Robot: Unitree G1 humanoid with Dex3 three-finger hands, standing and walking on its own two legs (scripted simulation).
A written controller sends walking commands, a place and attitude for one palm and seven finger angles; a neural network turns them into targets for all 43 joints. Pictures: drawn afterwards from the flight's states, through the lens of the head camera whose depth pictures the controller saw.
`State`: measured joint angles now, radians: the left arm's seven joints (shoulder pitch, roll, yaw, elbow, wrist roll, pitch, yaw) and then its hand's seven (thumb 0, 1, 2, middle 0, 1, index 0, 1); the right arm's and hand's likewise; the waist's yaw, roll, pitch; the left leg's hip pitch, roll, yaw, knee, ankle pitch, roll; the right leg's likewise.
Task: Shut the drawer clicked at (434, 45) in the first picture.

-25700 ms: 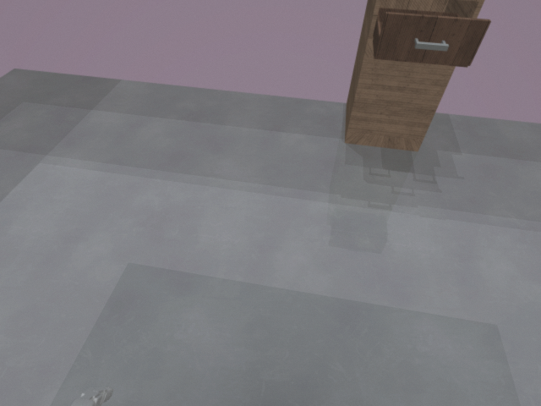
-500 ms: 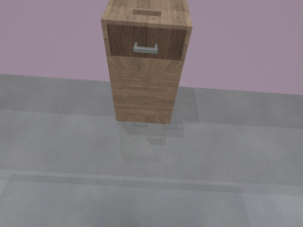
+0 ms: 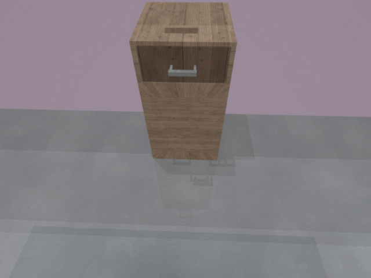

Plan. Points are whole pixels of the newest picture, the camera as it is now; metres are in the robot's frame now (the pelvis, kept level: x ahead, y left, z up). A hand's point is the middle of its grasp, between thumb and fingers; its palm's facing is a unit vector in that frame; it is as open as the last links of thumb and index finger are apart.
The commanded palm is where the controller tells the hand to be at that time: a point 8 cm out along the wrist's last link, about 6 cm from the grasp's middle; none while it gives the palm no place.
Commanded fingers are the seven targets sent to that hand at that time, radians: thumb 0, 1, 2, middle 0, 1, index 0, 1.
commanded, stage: let the arm hang, fingers relaxed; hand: left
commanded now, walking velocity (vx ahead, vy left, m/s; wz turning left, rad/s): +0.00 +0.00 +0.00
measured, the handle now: (182, 70) +0.92 +0.07 -0.07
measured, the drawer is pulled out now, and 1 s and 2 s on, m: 0.00 0.00 0.00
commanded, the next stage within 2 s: look to check the result in 0.28 s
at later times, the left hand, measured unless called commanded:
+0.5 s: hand out of the picture +0.08 +0.20 -0.16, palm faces -0.02 -0.96 -0.28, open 7.4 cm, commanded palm none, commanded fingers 0.00 0.90 0.90 -0.20 -0.30 -0.20 -0.30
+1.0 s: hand out of the picture +0.09 +0.19 -0.16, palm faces -0.01 -0.96 -0.29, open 7.4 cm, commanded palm none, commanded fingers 0.00 0.90 0.90 -0.20 -0.30 -0.20 -0.30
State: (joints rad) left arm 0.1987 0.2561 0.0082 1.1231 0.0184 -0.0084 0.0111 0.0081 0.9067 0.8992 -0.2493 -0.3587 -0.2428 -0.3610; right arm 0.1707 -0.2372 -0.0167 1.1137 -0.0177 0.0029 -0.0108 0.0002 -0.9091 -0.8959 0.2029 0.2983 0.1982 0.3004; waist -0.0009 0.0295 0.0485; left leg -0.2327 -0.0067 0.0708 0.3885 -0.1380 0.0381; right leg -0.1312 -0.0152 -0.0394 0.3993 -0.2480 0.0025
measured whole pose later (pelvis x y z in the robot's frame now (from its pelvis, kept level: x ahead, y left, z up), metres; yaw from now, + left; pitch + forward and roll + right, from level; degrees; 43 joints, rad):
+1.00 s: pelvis +0.04 -0.03 +0.00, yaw +0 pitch -1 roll +1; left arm 0.15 0.26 0.01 1.14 0.01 -0.02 0.01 0.01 0.91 0.90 -0.20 -0.30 -0.20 -0.30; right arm 0.12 -0.29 -0.01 1.14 -0.02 -0.01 -0.02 0.00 -0.91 -0.90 0.20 0.30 0.20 0.30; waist -0.01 0.01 0.04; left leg -0.15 0.03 0.06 0.32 -0.16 -0.01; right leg -0.03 0.02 -0.04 0.30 -0.26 -0.04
